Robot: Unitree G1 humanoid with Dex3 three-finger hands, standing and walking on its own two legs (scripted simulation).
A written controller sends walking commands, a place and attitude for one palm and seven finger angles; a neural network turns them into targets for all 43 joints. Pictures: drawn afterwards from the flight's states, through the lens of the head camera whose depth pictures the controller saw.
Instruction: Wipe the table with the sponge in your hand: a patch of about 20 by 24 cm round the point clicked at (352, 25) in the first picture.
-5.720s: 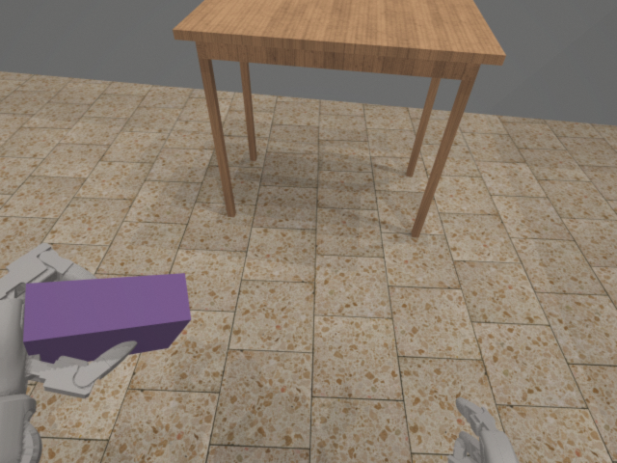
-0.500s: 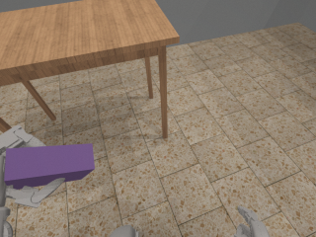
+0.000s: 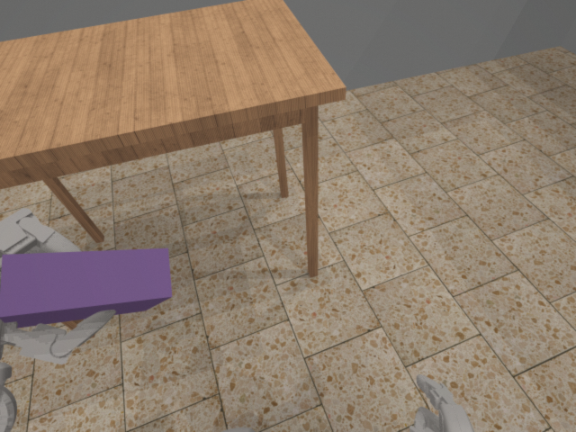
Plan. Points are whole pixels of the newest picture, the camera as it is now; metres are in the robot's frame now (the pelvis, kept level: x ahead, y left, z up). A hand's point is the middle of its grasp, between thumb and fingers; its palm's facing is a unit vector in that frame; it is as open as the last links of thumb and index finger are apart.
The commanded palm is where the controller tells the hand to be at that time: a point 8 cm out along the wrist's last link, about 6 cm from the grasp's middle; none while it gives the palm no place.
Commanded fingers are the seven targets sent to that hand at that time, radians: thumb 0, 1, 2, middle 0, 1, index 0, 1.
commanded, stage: take the last steps up to it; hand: left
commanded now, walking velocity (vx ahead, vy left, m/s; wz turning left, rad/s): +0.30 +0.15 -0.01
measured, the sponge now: (113, 286) +0.23 +0.19 +0.17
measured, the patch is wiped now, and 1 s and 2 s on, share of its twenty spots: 0.00 0.00 0.00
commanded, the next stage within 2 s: come to a stop and stand still in 1.12 s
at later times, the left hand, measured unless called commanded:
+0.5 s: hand (57, 185) +0.34 +0.29 +0.20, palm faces +0.37 -0.82 -0.43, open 9.2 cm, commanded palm +0.28 +0.34 +0.19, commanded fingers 0.00 0.10 1.30 -1.20 -1.60 -1.20 -1.60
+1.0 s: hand (85, 143) +0.42 +0.30 +0.19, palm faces +0.34 -0.82 -0.46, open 9.2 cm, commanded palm +0.38 +0.35 +0.19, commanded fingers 0.00 0.10 1.30 -1.20 -1.60 -1.20 -1.60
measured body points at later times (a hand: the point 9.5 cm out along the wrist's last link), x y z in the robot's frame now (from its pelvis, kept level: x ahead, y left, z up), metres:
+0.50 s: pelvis +0.11 +0.06 +0.01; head +0.13 +0.06 +0.46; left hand +0.31 +0.33 +0.22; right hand +0.27 -0.16 -0.08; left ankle +0.14 +0.19 -0.72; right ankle +0.10 -0.04 -0.67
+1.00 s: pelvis +0.20 +0.08 +0.01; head +0.24 +0.07 +0.46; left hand +0.40 +0.34 +0.22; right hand +0.36 -0.20 -0.07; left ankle +0.26 +0.21 -0.72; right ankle +0.17 -0.02 -0.72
